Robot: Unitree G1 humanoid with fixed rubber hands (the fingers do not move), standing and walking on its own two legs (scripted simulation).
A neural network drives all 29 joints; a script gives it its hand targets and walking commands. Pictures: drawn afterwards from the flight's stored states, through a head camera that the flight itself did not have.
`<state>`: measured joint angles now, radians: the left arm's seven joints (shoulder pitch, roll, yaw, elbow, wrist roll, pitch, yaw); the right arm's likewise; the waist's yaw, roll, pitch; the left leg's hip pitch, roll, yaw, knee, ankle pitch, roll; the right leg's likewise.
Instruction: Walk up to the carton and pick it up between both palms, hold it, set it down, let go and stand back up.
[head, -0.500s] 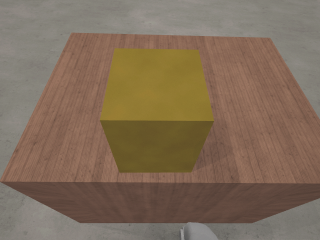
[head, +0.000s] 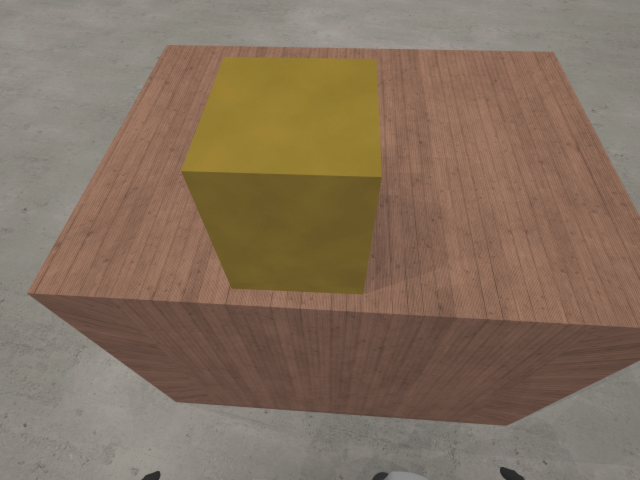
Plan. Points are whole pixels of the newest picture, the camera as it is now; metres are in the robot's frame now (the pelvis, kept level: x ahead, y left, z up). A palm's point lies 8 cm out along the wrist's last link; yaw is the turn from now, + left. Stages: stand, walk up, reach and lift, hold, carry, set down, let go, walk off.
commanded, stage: walk up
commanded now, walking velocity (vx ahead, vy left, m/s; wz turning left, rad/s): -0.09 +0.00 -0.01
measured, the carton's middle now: (297, 183) +0.47 +0.05 +0.07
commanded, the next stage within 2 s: none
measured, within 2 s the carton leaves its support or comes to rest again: neither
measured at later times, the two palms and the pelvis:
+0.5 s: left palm out of the picture -0.02 +0.24 -0.14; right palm out of the picture -0.01 -0.20 -0.15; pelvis -0.01 +0.02 +0.00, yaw -1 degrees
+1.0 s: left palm out of the picture -0.04 +0.34 -0.15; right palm out of the picture +0.06 -0.11 -0.12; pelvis +0.00 +0.11 +0.01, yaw +0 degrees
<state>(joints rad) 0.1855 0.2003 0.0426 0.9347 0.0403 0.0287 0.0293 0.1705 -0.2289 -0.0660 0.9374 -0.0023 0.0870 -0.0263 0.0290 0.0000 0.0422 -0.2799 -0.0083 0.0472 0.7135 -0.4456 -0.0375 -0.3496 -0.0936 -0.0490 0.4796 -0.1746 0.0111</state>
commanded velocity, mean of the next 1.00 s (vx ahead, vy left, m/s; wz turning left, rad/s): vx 0.01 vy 0.05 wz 0.00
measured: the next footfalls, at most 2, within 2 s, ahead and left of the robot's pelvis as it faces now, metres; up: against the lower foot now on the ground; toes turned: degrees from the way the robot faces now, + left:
left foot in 0.04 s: -0.03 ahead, +0.11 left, +0.00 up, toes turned +3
right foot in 0.36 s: -0.01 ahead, -0.10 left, +0.00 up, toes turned -4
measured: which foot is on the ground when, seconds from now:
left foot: up 0.00-0.02, down 0.04-0.50, up 0.52-0.80, down 0.82-1.00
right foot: down 0.00-0.06, up 0.08-0.34, down 0.36-0.82, up 0.84-1.00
